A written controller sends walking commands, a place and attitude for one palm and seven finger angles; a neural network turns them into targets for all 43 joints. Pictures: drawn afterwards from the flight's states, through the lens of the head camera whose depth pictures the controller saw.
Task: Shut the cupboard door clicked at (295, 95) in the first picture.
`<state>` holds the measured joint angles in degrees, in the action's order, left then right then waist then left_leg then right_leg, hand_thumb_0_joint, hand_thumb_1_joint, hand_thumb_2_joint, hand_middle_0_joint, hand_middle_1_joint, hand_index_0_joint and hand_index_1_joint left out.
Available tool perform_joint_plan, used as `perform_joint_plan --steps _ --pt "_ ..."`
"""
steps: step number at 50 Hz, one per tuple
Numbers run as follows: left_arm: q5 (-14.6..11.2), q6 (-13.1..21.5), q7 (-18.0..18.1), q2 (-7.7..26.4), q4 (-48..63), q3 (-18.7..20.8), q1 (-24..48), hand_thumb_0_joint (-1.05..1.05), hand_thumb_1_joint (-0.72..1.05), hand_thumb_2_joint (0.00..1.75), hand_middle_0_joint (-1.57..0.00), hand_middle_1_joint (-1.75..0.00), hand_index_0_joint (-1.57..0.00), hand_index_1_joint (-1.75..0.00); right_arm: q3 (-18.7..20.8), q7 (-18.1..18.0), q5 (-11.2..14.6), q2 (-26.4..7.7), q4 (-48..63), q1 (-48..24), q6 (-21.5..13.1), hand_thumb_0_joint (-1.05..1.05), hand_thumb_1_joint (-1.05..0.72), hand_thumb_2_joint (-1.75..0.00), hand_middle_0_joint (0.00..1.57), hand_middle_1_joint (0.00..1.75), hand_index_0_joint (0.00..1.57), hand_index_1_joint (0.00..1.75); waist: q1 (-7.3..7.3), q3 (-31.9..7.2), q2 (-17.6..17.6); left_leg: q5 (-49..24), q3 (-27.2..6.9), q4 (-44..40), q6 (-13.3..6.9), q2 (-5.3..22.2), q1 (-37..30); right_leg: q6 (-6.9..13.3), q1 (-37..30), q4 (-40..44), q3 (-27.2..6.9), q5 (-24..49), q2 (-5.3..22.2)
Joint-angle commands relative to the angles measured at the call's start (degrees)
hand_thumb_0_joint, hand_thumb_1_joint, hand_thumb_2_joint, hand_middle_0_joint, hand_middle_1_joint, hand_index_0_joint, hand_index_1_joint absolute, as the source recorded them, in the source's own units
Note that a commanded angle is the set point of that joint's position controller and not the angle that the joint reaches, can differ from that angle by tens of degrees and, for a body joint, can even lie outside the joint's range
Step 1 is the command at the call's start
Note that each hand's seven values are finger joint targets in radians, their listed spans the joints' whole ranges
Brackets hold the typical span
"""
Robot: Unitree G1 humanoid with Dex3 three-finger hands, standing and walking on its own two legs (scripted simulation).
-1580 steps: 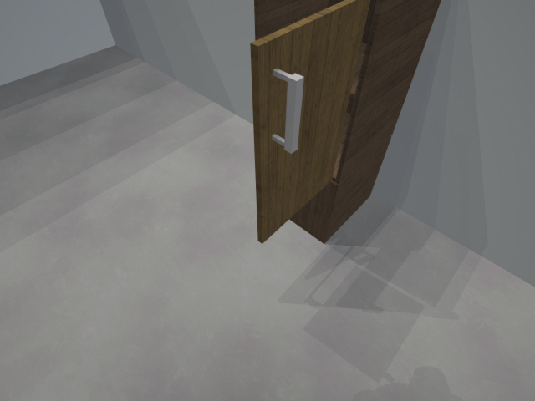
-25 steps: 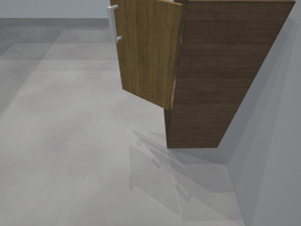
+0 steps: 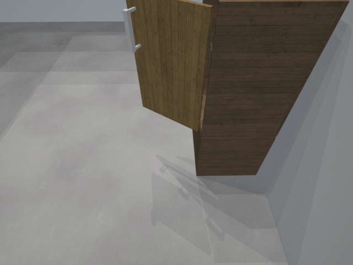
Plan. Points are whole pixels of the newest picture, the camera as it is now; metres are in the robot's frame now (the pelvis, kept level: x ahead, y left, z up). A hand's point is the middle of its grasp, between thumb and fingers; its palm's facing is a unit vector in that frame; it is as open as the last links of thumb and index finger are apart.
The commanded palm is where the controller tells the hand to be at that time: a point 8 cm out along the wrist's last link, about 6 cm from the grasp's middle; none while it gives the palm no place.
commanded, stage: walk to a spot facing it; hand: left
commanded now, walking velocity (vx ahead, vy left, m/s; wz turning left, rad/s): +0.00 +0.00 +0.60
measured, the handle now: (132, 30) +0.94 +0.23 +0.10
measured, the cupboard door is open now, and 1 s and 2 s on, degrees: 56 56 56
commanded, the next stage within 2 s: none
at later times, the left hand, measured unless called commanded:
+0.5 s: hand out of the picture -0.02 +0.26 -0.20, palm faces +0.26 -0.93 -0.24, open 7.4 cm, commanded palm none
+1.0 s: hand out of the picture -0.07 +0.20 -0.16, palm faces +0.54 -0.78 -0.30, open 7.4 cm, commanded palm none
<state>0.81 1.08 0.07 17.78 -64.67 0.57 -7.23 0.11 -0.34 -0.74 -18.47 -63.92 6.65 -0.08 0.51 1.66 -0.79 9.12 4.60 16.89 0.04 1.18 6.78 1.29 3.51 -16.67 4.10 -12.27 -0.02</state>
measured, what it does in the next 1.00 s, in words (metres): steps on the spot, turning left: right foot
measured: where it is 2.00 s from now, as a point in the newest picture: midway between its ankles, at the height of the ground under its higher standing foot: outside the picture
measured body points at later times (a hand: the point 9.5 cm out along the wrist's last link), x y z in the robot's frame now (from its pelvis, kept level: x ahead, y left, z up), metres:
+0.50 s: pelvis -0.02 +0.04 -0.02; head +0.03 +0.08 +0.42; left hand -0.03 +0.31 -0.18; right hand +0.07 -0.18 -0.17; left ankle -0.01 +0.15 -0.75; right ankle -0.04 -0.11 -0.69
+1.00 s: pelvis -0.03 -0.01 -0.01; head +0.01 -0.01 +0.44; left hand -0.10 +0.24 -0.14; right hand +0.17 -0.21 -0.16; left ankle -0.11 +0.10 -0.67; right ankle +0.03 -0.11 -0.75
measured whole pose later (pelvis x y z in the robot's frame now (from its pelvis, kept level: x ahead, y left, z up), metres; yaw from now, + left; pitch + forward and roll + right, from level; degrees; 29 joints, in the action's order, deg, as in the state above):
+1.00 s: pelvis -0.03 -0.01 -0.01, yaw +36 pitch +0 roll +2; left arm 1.7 -1.5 1.6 11.5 -51.8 2.8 -11.5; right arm 6.0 1.5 -1.2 -15.7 -53.1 12.3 4.4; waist 3.0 4.4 -1.2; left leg 22.3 -0.8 61.8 3.4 -1.0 28.8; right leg -0.3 11.5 -27.5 5.9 -15.5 5.1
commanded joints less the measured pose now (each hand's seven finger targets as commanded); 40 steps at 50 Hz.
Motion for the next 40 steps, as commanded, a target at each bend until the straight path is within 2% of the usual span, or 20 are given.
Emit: perform_joint_plan --steps 1,4,6,8,10,12,14,16,17,18,19,20,21,23,25,29,35,38,39,40 --pt "-0.3 0.0 1.4 7.3 2.7 1.7 -1.7 0.0 0.9 0.9 -0.2 -0.3 -0.2 -0.3 1.1 -0.5 0.0 -5.7 3.3 0.6 -0.3 0.0 -0.9 -0.9 0.2 0.3 0.2 0.3 -0.29 -3.6 0.3 -14.4 -7.2 1.5 -0.3 6.4 -0.5 0.5 0.4 -1.4 -4.3 16.4 9.4" --pt "-0.2 -1.0 1.8 6.9 3.3 2.1 -4.2 0.0 0.9 0.9 -0.2 -0.3 -0.2 -0.3 1.2 -0.4 0.0 -4.2 3.9 1.8 0.8 0.0 -0.9 -0.9 0.2 0.3 0.2 0.3 -0.89 -3.1 0.7 -15.7 -7.0 5.9 0.3 5.2 3.7 1.0 -0.7 -4.7 -3.3 18.7 10.9" --pt "0.0 -1.3 2.1 8.1 4.3 3.0 -5.6 0.0 0.9 0.9 -0.2 -0.3 -0.2 -0.3 1.7 -0.4 0.1 -3.5 5.0 2.2 1.2 0.0 -0.9 -0.9 0.2 0.3 0.2 0.3 -1.47 -3.4 4.5 -12.2 -5.6 11.9 0.8 3.0 8.2 3.5 -2.9 -4.9 -4.7 21.7 14.4" --pt "0.2 -1.5 2.3 8.6 5.4 3.8 -7.2 0.0 0.9 0.9 -0.2 -0.3 -0.2 -0.3 2.3 -0.3 -0.1 -2.6 6.5 1.5 1.9 0.0 -0.9 -0.9 0.2 0.3 0.2 0.3 -2.42 -1.6 9.5 10.6 -3.6 25.0 1.4 0.6 14.7 8.7 -3.6 -3.3 -7.1 28.5 20.5" --pt "0.9 -1.5 2.7 8.2 6.7 4.1 -6.3 0.0 0.9 0.9 -0.2 -0.3 -0.2 -0.3 3.3 -0.4 0.0 -2.2 7.9 2.0 2.6 0.0 -0.9 -0.9 0.2 0.3 0.2 0.3 -2.04 0.4 9.8 21.4 -5.1 38.5 1.1 0.8 19.2 12.0 -1.1 -2.7 -7.7 30.5 24.5" --pt "1.2 -1.4 2.5 7.8 9.2 4.4 -2.5 0.0 0.9 0.9 -0.2 -0.3 -0.2 -0.3 3.5 0.2 0.3 -0.3 8.8 2.9 3.0 0.0 -0.9 -0.9 0.2 0.3 0.2 0.3 0.16 3.5 8.0 22.2 -5.4 37.5 1.7 3.1 18.2 10.7 3.1 -3.8 -2.9 28.9 23.5" --pt "1.1 -1.4 2.2 8.3 10.4 4.9 -1.8 0.0 0.9 0.9 -0.2 -0.3 -0.2 -0.3 3.4 0.8 0.2 0.8 9.7 3.8 2.9 0.0 -0.9 -0.9 0.2 0.3 0.2 0.3 0.79 3.5 7.9 18.1 -3.1 30.8 2.0 3.4 15.9 8.2 4.3 -6.5 0.5 27.6 22.0" --pt "0.7 -1.6 2.0 8.1 11.0 5.2 -2.3 0.0 0.9 0.9 -0.2 -0.3 -0.2 -0.3 3.5 1.1 -0.1 1.0 9.6 6.7 2.7 0.0 -0.9 -0.9 0.2 0.3 0.2 0.3 1.66 2.1 7.4 8.3 -0.1 22.1 2.0 2.2 10.7 5.0 6.0 -11.4 4.2 22.6 20.0" --pt "0.4 -1.8 1.9 7.2 11.2 5.2 -3.2 0.0 0.9 0.9 -0.2 -0.3 -0.2 -0.3 3.6 1.2 -0.4 0.5 9.0 9.7 2.4 0.0 -0.9 -0.9 0.2 0.3 0.2 0.3 2.74 0.2 4.9 1.9 0.1 15.7 1.5 1.5 5.7 2.6 7.9 -17.1 6.0 18.6 18.3" --pt "0.0 -2.2 1.6 4.7 11.6 5.0 -5.4 0.0 0.9 0.9 -0.2 -0.3 -0.2 -0.3 4.3 1.1 -0.8 -3.2 8.6 13.1 1.8 0.0 -0.9 -0.9 0.2 0.3 0.2 0.3 3.48 -2.5 -7.7 -11.1 -9.6 8.3 -0.9 6.1 1.2 -1.0 12.8 -28.2 8.0 6.7 13.5" --pt "-0.4 -2.6 1.5 1.0 13.6 4.2 -5.7 0.0 0.9 0.9 -0.2 -0.3 -0.2 -0.3 5.9 0.5 -1.1 -8.8 8.9 15.4 1.3 0.0 -0.9 -0.9 0.2 0.3 0.2 0.3 4.03 -3.0 -23.1 -29.1 -30.2 2.5 -8.6 19.4 -1.5 -5.1 24.2 -41.6 6.6 -26.6 5.4" --pt "0.2 -3.2 1.8 2.5 15.5 3.9 -1.8 0.0 0.9 0.9 -0.2 -0.3 -0.2 -0.3 6.0 -0.1 -0.9 -9.8 8.0 18.0 1.5 0.0 -0.9 -0.9 0.2 0.3 0.2 0.3 5.57 -4.3 -16.0 -24.1 -32.3 1.5 -11.3 21.1 -0.1 -3.7 23.7 -47.0 -1.9 -27.5 5.0" --pt "0.0 -3.0 1.5 1.6 16.7 4.4 -0.9 0.0 0.9 0.9 -0.2 -0.3 -0.2 -0.3 6.0 -0.8 -1.3 -9.4 8.9 16.8 1.3 0.0 -0.9 -0.9 0.2 0.3 0.2 0.3 4.18 -3.9 -10.4 -17.8 -32.0 0.9 -12.5 21.0 1.6 -3.3 25.5 -49.0 -3.8 -23.6 5.8" --pt "0.3 -3.0 1.5 1.4 15.3 4.9 -0.4 0.0 0.9 0.9 -0.2 -0.3 -0.2 -0.3 5.4 -1.5 -1.4 -6.4 10.1 13.0 0.9 0.0 -0.9 -0.9 0.2 0.3 0.2 0.3 3.01 -4.9 -9.9 -15.8 -28.7 2.3 -9.4 16.2 0.9 -3.6 27.4 -50.8 -5.7 -17.0 5.4" --pt "0.2 -2.6 1.1 0.7 15.2 4.7 -1.0 0.0 0.9 0.9 -0.2 -0.3 -0.2 -0.3 5.0 -1.7 -1.2 -5.0 10.8 11.9 0.4 0.0 -0.9 -0.9 0.2 0.3 0.2 0.3 2.06 -6.0 -5.1 -17.9 -25.5 2.9 -8.9 13.6 -0.1 -4.2 27.3 -48.8 -5.8 -12.6 4.7" --pt "0.1 -2.8 1.2 -0.1 15.6 4.6 -1.5 0.0 0.9 0.9 -0.2 -0.3 -0.2 -0.3 5.3 -1.5 -1.2 -5.0 10.9 11.1 0.9 0.0 -0.9 -0.9 0.2 0.3 0.2 0.3 1.62 -5.1 -4.6 -10.0 -25.0 1.0 -8.6 11.5 2.2 -4.6 24.5 -41.2 -5.1 -11.6 3.1" --pt "0.0 -3.0 1.4 0.4 16.9 4.4 -2.8 0.0 0.9 0.9 -0.2 -0.3 -0.2 -0.3 6.3 -0.7 -1.4 -5.6 11.9 9.0 2.1 0.0 -0.9 -0.9 0.2 0.3 0.2 0.3 0.96 -3.5 -10.6 -1.3 -28.9 -0.1 -7.8 8.5 7.7 -3.8 15.9 -25.4 -4.3 -12.5 -0.1" --pt "-0.2 -2.7 1.7 1.8 15.4 5.2 -9.1 0.0 0.9 0.9 -0.2 -0.3 -0.2 -0.3 6.8 -0.4 -0.9 -5.0 13.6 5.3 2.7 0.0 -0.9 -0.9 0.2 0.3 0.2 0.3 -2.04 -4.4 -9.4 5.6 -28.0 1.7 -4.7 4.6 15.7 -3.0 2.8 -10.9 -2.9 -5.9 -1.2" --pt "0.2 -2.3 1.9 4.4 15.1 5.9 -11.3 0.0 0.9 0.9 -0.2 -0.3 -0.2 -0.3 6.8 -0.1 -0.4 -3.1 14.2 4.5 2.9 0.0 -0.9 -0.9 0.2 0.3 0.2 0.3 -3.27 -4.0 -4.1 11.5 -25.0 6.3 -2.0 0.8 22.1 -1.6 -3.1 -2.9 -7.2 -7.4 3.6" --pt "1.1 -1.8 2.3 9.8 15.9 6.9 -11.4 0.0 0.9 0.9 -0.2 -0.3 -0.2 -0.3 6.5 0.1 0.2 0.2 15.0 5.3 2.8 0.0 -0.9 -0.9 0.2 0.3 0.2 0.3 -3.55 -3.7 11.4 19.4 -15.8 21.1 2.0 -6.5 30.3 3.8 -5.5 5.8 -24.1 -16.9 17.7"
